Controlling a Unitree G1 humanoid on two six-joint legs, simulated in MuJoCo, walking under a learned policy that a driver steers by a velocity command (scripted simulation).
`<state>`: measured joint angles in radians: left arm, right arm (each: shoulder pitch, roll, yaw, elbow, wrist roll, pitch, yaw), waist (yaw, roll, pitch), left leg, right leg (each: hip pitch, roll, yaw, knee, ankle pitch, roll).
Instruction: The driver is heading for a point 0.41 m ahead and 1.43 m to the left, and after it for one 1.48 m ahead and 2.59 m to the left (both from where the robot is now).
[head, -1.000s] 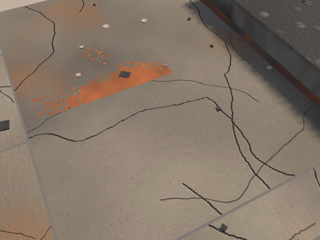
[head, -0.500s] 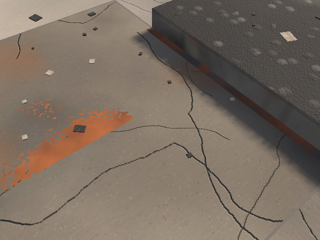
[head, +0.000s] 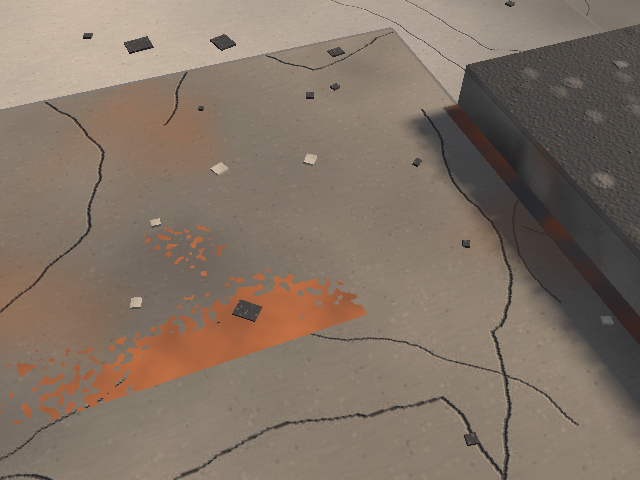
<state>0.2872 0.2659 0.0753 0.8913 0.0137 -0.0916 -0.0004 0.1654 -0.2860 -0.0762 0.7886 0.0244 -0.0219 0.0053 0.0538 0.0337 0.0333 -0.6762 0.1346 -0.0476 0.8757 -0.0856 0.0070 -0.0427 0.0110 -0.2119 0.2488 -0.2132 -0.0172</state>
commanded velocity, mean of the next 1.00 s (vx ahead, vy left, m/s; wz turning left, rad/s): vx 0.50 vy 0.00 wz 0.58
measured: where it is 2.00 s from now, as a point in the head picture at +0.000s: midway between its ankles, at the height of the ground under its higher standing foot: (109, 291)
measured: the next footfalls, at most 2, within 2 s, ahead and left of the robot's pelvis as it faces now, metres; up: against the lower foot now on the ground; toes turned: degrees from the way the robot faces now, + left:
left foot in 0.18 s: +0.27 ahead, +0.15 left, +0.00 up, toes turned +10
right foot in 0.70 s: +0.61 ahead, +0.05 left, +0.00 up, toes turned +28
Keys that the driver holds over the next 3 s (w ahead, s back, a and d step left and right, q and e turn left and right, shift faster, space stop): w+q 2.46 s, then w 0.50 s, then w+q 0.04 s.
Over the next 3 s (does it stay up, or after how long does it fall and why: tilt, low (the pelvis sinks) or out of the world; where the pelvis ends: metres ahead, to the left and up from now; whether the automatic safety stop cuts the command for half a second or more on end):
stays up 1.00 1.13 0.00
